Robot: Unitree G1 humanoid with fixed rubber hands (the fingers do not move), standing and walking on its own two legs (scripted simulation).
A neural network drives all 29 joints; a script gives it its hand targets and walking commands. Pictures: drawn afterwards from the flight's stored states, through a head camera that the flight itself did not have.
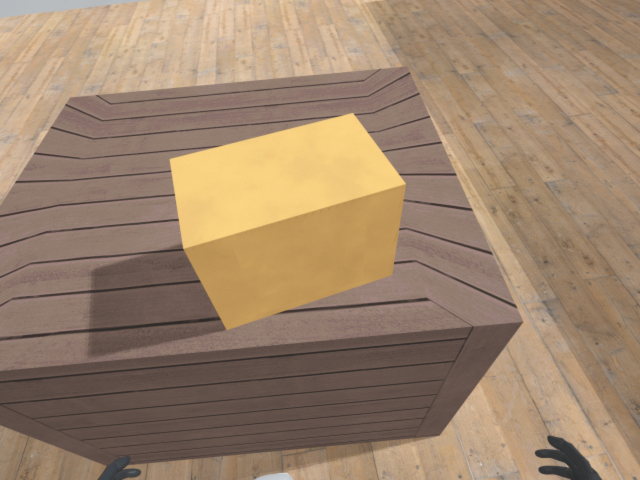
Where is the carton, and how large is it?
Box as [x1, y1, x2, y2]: [170, 113, 405, 329]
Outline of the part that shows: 352,113 170,159 183,248 226,329 391,274 405,183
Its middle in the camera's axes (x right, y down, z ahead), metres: -0.05 -0.03 +0.59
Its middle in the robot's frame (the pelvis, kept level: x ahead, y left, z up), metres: +0.47 +0.06 +0.04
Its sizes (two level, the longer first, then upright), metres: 0.277 0.173 0.200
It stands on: a pedestal, 0.68 m high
